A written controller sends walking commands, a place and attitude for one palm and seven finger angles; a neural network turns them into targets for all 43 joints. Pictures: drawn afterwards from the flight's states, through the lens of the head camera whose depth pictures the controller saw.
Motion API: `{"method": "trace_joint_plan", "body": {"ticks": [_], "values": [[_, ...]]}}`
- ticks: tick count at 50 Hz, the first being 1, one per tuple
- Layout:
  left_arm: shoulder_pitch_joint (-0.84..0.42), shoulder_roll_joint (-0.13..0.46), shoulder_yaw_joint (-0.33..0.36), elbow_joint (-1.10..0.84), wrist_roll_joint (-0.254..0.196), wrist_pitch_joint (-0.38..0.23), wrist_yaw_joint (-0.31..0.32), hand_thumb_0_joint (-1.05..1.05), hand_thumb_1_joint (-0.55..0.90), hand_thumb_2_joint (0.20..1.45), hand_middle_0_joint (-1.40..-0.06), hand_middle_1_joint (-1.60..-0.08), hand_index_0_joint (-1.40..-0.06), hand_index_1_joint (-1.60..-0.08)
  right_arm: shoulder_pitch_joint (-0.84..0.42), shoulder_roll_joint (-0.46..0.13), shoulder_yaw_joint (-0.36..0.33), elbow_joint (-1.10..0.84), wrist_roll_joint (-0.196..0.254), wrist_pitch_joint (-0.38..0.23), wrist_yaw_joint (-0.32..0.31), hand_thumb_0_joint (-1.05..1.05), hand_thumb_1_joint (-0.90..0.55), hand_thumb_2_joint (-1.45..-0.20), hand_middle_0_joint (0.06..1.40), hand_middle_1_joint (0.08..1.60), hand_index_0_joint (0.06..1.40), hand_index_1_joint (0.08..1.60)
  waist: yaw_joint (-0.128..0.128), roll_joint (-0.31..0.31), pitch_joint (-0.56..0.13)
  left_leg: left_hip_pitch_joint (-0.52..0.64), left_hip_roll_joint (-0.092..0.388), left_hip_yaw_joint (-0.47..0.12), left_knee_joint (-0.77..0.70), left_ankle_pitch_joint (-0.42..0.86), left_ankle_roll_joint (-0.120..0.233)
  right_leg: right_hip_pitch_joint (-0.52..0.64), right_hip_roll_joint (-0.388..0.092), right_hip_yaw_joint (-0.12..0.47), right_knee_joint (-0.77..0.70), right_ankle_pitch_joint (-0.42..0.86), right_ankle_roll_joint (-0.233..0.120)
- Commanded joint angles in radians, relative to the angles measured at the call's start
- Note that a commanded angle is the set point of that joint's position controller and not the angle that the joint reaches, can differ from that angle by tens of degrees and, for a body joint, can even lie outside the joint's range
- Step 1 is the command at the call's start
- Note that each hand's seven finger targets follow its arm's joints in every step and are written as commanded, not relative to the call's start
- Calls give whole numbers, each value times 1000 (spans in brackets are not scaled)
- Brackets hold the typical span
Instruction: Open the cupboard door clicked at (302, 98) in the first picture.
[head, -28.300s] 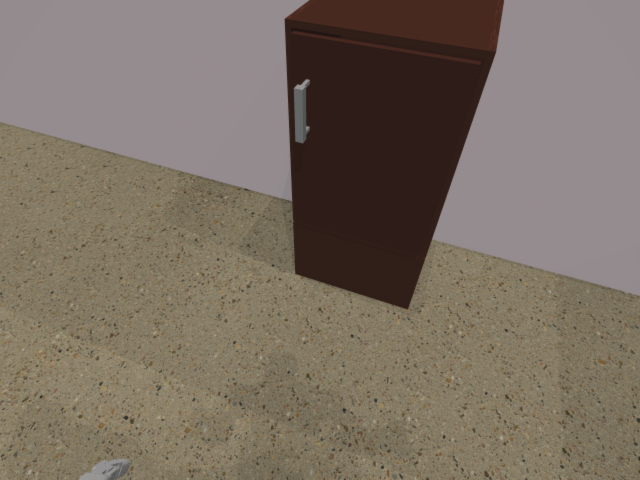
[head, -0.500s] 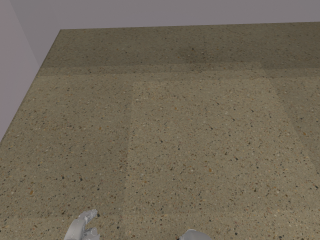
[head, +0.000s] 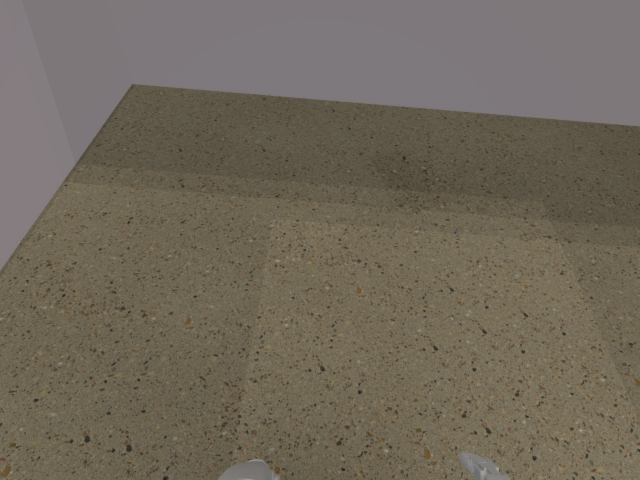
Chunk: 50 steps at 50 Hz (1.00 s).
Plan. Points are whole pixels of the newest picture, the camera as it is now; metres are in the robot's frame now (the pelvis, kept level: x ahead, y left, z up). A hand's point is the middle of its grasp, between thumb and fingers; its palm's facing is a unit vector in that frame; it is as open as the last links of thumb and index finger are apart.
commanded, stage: turn to face it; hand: left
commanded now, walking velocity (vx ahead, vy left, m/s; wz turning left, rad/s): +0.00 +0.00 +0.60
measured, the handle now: out of the picture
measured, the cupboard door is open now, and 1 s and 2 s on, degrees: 45 45 45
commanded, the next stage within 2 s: none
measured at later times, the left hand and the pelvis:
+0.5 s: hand (216, 448) +0.17 +0.15 -0.13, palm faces +0.27 -0.93 -0.25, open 7.4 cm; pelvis +0.12 -0.05 +0.02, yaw +16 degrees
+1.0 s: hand out of the picture +0.09 +0.21 -0.15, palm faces +0.57 -0.79 -0.23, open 7.4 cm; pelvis +0.14 -0.02 +0.02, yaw +34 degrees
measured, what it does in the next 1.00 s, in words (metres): walks ahead, turning left: right foot, then left foot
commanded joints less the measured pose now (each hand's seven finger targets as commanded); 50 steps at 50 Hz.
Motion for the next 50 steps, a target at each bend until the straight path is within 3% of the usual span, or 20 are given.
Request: {"method": "trace_joint_plan", "body": {"ticks": [1, 4, 6, 11, 15, 16, 17, 18, 19, 20, 23, 33, 35, 36, 37, 38, 39, 40, 44, 50], "values": [[-126, 84, 23, -153, 10, -25, 6, 0, 900, 900, -200, -300, -200, -300, 247, -155, -33, 32, 14, 4, -31, 0, -900, -900, 200, 300, 200, 300, -71, 146, -27, 224, 328, -420, -361, 439, 159, -404, -94, 79, 287, 73, 40], [-63, 41, 22, -143, 13, 20, 1, 0, 900, 900, -200, -300, -200, -300, 184, -139, -20, 18, 15, 0, -33, 0, -900, -900, 200, 300, 200, 300, -8, 148, -49, 94, 227, -264, -358, 516, 104, -259, -87, 47, 76, 112, 69], [-65, 50, 31, -156, 11, 35, 2, 0, 900, 900, -200, -300, -200, -300, 159, -164, -30, 4, 15, 12, -29, 0, -900, -900, 200, 300, 200, 300, 4, 150, -103, 66, 196, -242, -353, 420, 95, -201, -70, 28, -30, 145, 78], [-183, 87, 49, -232, 12, 51, 3, 0, 900, 900, -200, -300, -200, -300, 148, -192, -55, -18, 7, 52, -19, 0, -900, -900, 200, 300, 200, 300, -15, 204, -74, 6, 182, -349, -374, 65, 95, -178, -39, 6, -204, 209, 90], [-156, 132, 61, -252, 7, 32, 10, 0, 900, 900, -200, -300, -200, -300, 135, -200, -68, -39, 12, 69, -16, 0, -900, -900, 200, 300, 200, 300, 17, 134, -98, -27, 128, -375, -233, 133, 37, 25, -20, 7, -509, 296, 82], [-117, 187, 71, -248, 12, 19, 17, 0, 900, 900, -200, -300, -200, -300, 144, -163, -63, -46, 21, 66, -10, 0, -900, -900, 200, 300, 200, 300, 34, 5, -143, -123, 60, -312, -111, 21, -19, 185, -155, 134, -632, 369, 56], [-81, 293, 91, -246, 24, 13, 28, 0, 900, 900, -200, -300, -200, -300, 158, -91, -54, -66, 26, 64, -7, 0, -900, -900, 200, 300, 200, 300, 48, -302, -188, -251, -90, -115, 165, -344, -105, 276, -448, 385, -696, 573, -46], [-75, 306, 83, -254, 14, 17, 29, 0, 900, 900, -200, -300, -200, -300, 152, -138, -65, -71, 19, 74, -8, 0, -900, -900, 200, 300, 200, 300, 49, -248, -195, -215, -48, -149, 409, -457, -105, 164, -546, 403, -689, 680, -135], [-140, 253, 68, -267, 12, 16, 33, 0, 900, 900, -200, -300, -200, -300, 154, -124, -64, -63, 15, 81, -3, 0, -900, -900, 200, 300, 200, 300, 8, -131, -146, -237, -22, -182, 514, -372, -111, 139, -477, 300, -670, 748, -138], [-179, 223, 68, -273, 11, 16, 39, 0, 900, 900, -200, -300, -200, -300, 159, -114, -64, -50, 19, 90, -3, 0, -900, -900, 200, 300, 200, 300, -15, -194, -149, -244, 3, -171, 552, -337, -124, 135, -439, 264, -651, 812, -117], [-191, 193, 49, -281, 9, 18, 33, 0, 900, 900, -200, -300, -200, -300, 124, -101, -53, -52, 19, 107, 13, 0, -900, -900, 200, 300, 200, 300, -32, -152, -93, -216, 12, -121, 532, -220, -143, 103, -325, 25, -616, 951, -56], [-144, 255, 71, -289, 24, 26, 27, 0, 900, 900, -200, -300, -200, -300, -31, -111, -37, -131, 20, 108, 30, 0, -900, -900, 200, 300, 200, 300, -3, -157, -71, -56, -7, -8, 90, -184, -114, 139, -358, -94, -537, 972, -67], [-152, 272, 77, -292, 22, 26, 21, 0, 900, 900, -200, -300, -200, -300, 17, -139, -45, -137, 17, 101, 28, 0, -900, -900, 200, 300, 200, 300, -32, -133, -108, 77, -31, 5, -39, -123, -93, 100, -361, -118, -435, 963, -44], [-170, 282, 79, -298, 15, 27, 18, 0, 900, 900, -200, -300, -200, -300, 98, -172, -55, -121, 13, 97, 27, 0, -900, -900, 200, 300, 200, 300, -82, -84, -150, 226, -39, -2, -139, 1, -80, 26, -348, -150, -316, 875, -12], [-189, 254, 74, -320, 7, 31, 11, 0, 900, 900, -200, -300, -200, -300, 191, -268, -78, -101, 6, 89, 23, 0, -900, -900, 200, 300, 200, 300, -136, 116, -223, 435, 108, -188, -211, 251, -15, -172, -276, -176, -103, 551, 46], [-227, 183, 51, -372, -1, 36, 6, 0, 900, 900, -200, -300, -200, -300, 258, -381, -105, -102, 10, 83, 13, 0, -900, -900, 200, 300, 200, 300, -166, 398, -256, 528, 400, -602, -253, 737, 158, -436, -109, -121, 158, -171, 120], [-261, 219, 53, -394, 9, 57, 17, 0, 900, 900, -200, -300, -200, -300, 278, -389, -100, -86, 22, 93, 5, 0, -900, -900, 200, 300, 200, 300, -162, 252, -287, 516, 444, -581, -247, 720, 220, -461, -111, 45, 244, -176, 99], [-293, 215, 53, -391, 12, 63, 22, 0, 900, 900, -200, -300, -200, -300, 224, -358, -93, -102, 20, 91, -2, 0, -900, -900, 200, 300, 200, 300, -139, 188, -227, 440, 393, -521, -276, 540, 189, -479, -132, 60, 246, -112, 98], [-224, 207, 65, -321, 20, 80, 4, 0, 900, 900, -200, -300, -200, -300, 51, -280, -68, -151, 16, 79, -15, 0, -900, -900, 200, 300, 200, 300, -42, 186, -84, 209, 203, -370, -348, 245, 76, -427, -108, 78, 222, 127, 117], [-229, 195, 63, -327, 20, 77, 3, 0, 900, 900, -200, -300, -200, -300, 95, -274, -72, -132, 18, 73, -8, 0, -900, -900, 200, 300, 200, 300, -36, 154, -113, 227, 169, -405, -366, 148, 83, -411, -79, 75, 92, 178, 131]]}}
